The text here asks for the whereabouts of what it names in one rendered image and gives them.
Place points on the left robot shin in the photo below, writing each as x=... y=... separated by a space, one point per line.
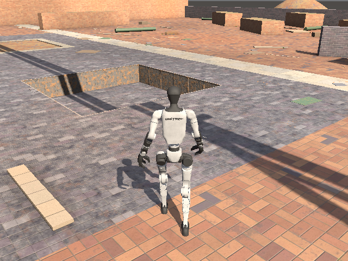
x=163 y=191

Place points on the robot right forearm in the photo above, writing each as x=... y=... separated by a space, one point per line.
x=199 y=141

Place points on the robot left forearm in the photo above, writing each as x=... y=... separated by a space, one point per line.
x=145 y=146

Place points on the robot right upper arm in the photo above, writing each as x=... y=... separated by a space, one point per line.
x=193 y=122

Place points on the right robot shin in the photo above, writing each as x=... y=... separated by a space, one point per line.
x=186 y=208

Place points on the robot right hand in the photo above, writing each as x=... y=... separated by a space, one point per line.
x=196 y=147

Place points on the robot left hand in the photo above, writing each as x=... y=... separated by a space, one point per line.
x=140 y=160

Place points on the robot shin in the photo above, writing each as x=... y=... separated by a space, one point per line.
x=163 y=191
x=186 y=208

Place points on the robot left upper arm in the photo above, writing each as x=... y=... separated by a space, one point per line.
x=153 y=124

